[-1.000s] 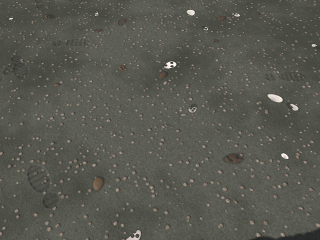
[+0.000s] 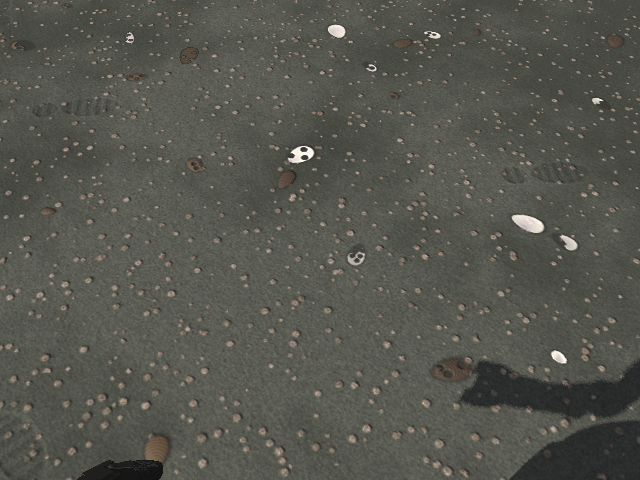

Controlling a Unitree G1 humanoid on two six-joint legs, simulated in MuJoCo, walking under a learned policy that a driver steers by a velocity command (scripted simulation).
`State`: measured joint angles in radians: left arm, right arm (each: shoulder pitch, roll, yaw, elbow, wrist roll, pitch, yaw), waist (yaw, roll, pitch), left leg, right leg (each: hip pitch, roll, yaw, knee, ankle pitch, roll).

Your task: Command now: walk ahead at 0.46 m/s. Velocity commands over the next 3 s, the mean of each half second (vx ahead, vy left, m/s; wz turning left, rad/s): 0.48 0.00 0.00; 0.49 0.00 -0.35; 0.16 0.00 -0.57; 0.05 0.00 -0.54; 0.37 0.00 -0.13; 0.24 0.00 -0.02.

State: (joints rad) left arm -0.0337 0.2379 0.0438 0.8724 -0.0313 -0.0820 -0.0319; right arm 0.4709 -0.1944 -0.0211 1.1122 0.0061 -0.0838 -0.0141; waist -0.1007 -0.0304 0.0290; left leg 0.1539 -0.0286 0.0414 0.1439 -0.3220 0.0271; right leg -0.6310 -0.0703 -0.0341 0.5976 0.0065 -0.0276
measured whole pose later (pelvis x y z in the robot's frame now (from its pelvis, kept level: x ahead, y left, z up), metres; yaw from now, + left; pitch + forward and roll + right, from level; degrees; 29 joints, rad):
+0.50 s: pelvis +0.29 -0.03 +0.01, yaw +0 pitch +1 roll -2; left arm 0.36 0.24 0.05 1.02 -0.01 -0.10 0.00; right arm 0.06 -0.25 -0.06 0.91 0.01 -0.08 0.00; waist 0.07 0.03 0.01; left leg -0.67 0.13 -0.03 0.64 0.07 0.01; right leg 0.00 0.07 -0.06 0.19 -0.21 -0.04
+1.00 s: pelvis +0.57 +0.02 +0.01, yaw -13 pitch +1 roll +2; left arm 0.14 0.26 0.08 0.86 -0.02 -0.04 -0.01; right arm 0.31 -0.24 -0.07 0.99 -0.01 -0.10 -0.02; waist -0.05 -0.03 0.02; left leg 0.00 -0.01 0.24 0.24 -0.24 0.02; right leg -0.70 -0.12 0.03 0.80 0.00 -0.03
